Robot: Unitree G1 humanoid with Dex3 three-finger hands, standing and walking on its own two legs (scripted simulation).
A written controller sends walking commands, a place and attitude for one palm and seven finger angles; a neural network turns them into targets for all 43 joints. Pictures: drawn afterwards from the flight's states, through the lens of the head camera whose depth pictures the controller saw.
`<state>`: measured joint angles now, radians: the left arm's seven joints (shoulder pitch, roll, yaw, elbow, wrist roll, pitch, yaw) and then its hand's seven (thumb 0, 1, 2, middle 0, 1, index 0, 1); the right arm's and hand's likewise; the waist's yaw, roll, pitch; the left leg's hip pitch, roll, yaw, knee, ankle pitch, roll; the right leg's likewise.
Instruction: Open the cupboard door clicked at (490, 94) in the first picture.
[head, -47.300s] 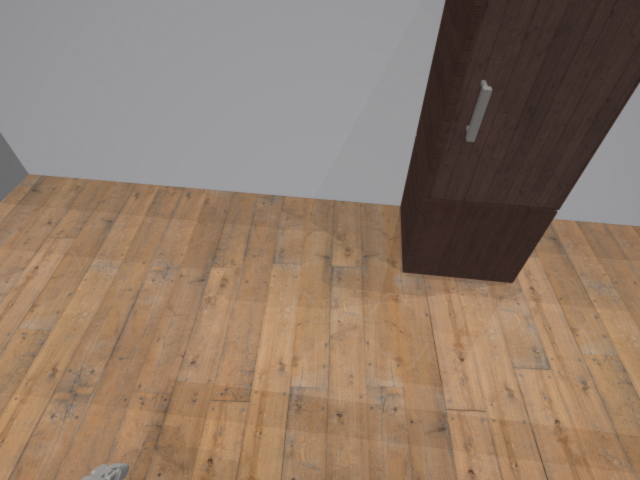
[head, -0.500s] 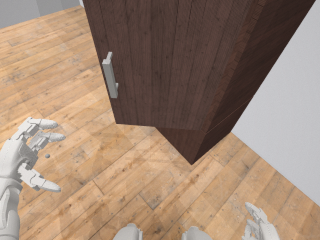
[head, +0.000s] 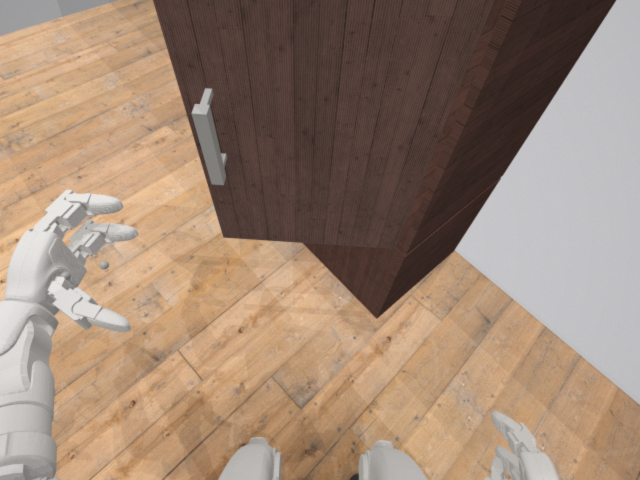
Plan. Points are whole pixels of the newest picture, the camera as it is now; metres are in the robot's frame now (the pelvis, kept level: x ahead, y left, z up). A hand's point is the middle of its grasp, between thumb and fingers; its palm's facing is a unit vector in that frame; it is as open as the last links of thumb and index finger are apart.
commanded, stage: move the hooked fingers beside the handle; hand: left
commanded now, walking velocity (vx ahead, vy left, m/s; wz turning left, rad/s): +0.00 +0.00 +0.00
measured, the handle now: (213, 139) +0.58 +0.19 +0.04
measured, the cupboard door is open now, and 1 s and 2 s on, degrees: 46 46 46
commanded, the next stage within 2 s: none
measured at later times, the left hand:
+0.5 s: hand (125, 220) +0.41 +0.26 +0.06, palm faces -0.02 -1.00 -0.01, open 14.0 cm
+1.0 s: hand (143, 180) +0.48 +0.26 +0.05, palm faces -0.02 -1.00 -0.01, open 14.0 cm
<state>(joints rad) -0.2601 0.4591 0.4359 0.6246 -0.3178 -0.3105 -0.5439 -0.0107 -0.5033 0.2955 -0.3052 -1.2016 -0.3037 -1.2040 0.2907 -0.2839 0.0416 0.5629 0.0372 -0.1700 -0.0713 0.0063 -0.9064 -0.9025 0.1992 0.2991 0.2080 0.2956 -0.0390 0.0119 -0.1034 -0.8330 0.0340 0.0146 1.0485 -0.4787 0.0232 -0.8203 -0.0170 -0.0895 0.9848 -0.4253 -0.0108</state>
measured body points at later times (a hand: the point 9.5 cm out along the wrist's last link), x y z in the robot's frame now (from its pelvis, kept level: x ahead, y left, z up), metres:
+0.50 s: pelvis +0.00 +0.01 +0.00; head +0.10 +0.03 +0.43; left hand +0.41 +0.32 +0.06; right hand +0.09 -0.26 -0.10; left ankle +0.02 +0.10 -0.67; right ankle +0.03 -0.12 -0.67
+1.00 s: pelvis +0.00 +0.01 -0.02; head +0.13 +0.04 +0.41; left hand +0.47 +0.32 +0.06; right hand +0.02 -0.27 -0.12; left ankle +0.02 +0.10 -0.67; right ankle +0.03 -0.12 -0.67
